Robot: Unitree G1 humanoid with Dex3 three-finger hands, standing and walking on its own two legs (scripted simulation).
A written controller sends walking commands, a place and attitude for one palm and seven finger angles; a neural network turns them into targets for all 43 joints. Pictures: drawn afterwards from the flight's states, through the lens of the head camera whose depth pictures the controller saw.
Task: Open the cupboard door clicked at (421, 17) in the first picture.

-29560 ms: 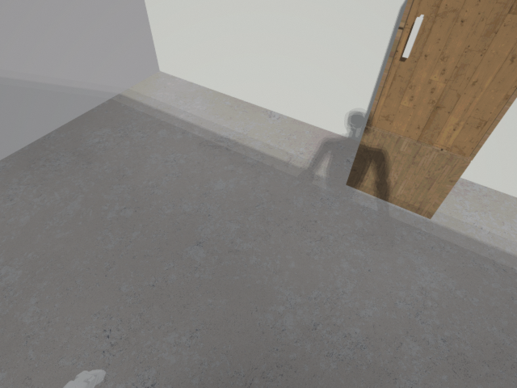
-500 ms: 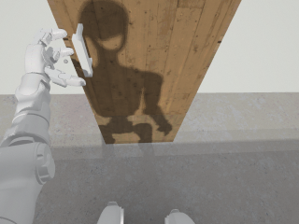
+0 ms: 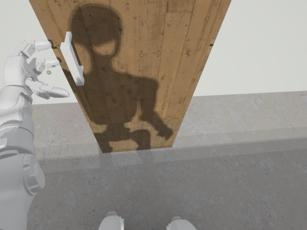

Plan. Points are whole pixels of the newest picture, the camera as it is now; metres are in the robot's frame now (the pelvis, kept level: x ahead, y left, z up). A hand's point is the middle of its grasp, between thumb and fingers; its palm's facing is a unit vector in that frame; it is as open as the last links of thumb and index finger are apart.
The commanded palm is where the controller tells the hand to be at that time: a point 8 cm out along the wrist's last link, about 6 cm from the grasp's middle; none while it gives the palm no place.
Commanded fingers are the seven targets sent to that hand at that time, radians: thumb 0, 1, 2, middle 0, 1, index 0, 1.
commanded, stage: move the hooked fingers beside the handle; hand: left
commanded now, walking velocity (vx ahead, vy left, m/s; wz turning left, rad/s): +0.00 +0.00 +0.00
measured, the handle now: (74, 60) +0.53 +0.18 +0.11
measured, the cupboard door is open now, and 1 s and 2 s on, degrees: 0 0 0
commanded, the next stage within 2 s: slide the fingers in behind the handle in 0.78 s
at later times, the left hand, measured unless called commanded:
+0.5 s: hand (44, 70) +0.49 +0.24 +0.11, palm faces +0.05 -1.00 -0.01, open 14.0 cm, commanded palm +0.47 +0.28 +0.11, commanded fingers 0.00 -0.50 0.30 -0.30 -1.20 -0.30 -1.20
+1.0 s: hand (50, 68) +0.50 +0.23 +0.11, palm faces +0.03 -1.00 -0.01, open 14.0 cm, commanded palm +0.47 +0.27 +0.11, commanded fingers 0.00 -0.50 0.30 -0.30 -1.20 -0.30 -1.20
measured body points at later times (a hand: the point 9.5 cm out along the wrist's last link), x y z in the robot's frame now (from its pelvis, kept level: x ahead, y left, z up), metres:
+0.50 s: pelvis -0.01 +0.01 +0.00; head +0.10 +0.03 +0.43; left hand +0.48 +0.30 +0.11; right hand +0.01 -0.26 -0.11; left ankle +0.03 +0.14 -0.68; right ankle -0.03 -0.15 -0.68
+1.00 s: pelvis +0.00 +0.01 +0.00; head +0.10 +0.02 +0.44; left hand +0.49 +0.28 +0.12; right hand +0.01 -0.26 -0.11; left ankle +0.03 +0.14 -0.68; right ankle -0.03 -0.15 -0.68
